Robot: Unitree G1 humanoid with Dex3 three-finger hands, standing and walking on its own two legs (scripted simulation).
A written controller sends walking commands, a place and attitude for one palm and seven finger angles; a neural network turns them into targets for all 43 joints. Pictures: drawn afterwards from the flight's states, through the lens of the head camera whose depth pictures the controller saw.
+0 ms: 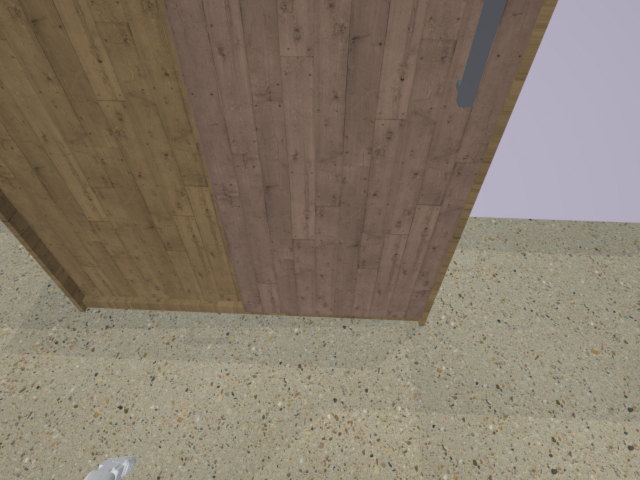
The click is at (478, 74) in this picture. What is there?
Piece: wardrobe's sliding door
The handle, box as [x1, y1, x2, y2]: [456, 0, 506, 106]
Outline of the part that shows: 506,0 484,1 463,77 461,80 457,80 456,88 458,91 456,101 458,106 472,105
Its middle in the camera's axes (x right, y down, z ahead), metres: +0.26 -0.34 +0.62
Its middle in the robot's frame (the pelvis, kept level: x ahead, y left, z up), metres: +0.73 -0.21 +0.25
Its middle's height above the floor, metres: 1.02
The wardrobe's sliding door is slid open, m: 0.00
